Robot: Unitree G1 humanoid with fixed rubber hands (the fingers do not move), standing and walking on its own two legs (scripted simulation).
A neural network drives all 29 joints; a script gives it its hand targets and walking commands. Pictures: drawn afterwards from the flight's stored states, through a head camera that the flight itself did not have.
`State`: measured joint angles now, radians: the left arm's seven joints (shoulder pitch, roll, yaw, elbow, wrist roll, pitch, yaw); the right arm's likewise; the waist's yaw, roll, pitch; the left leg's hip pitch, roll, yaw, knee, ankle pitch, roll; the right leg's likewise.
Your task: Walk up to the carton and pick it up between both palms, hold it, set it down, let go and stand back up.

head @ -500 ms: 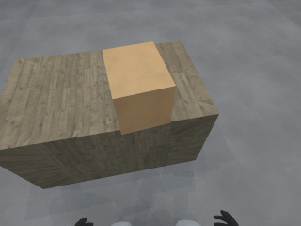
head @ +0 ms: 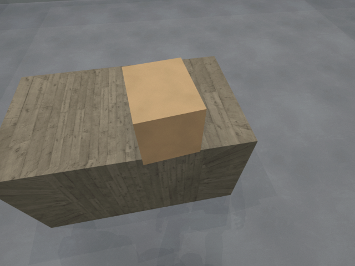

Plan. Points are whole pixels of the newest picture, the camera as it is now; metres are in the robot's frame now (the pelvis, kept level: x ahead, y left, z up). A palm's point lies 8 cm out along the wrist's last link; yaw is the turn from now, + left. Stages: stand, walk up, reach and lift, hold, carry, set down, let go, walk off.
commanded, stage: stand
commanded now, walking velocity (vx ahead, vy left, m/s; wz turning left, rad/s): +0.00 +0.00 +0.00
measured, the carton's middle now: (162, 110) +0.62 +0.06 -0.10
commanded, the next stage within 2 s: walk up in 0.62 s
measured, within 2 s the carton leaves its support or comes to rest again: neither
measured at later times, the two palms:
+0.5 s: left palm out of the picture -0.01 +0.20 -0.14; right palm out of the picture +0.00 -0.21 -0.14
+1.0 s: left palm out of the picture -0.03 +0.24 -0.15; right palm out of the picture +0.00 -0.21 -0.14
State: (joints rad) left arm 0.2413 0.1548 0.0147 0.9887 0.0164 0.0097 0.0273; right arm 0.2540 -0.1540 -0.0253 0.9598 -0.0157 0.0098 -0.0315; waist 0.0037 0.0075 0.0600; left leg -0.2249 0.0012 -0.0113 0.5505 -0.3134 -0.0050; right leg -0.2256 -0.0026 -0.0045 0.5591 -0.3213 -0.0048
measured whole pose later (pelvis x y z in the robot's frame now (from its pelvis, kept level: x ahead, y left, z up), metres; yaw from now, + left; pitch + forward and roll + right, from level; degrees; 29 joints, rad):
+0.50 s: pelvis +0.00 +0.00 +0.01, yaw +0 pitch -2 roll +0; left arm 0.26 0.11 0.01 1.14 0.01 0.00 0.04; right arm 0.26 -0.12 -0.02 1.12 -0.01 0.00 -0.04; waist 0.00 0.01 0.06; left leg -0.16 0.00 -0.01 0.48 -0.28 -0.01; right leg -0.16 0.00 -0.01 0.48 -0.29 -0.01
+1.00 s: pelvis +0.03 +0.01 -0.01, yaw +6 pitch -2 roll -1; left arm 0.37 0.17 0.05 1.08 0.04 -0.02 0.03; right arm 0.42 -0.14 -0.04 1.06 -0.05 -0.01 -0.03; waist 0.02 0.01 0.01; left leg -0.29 0.01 0.01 0.75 -0.50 0.01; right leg -0.14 -0.03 -0.09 0.57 -0.39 -0.02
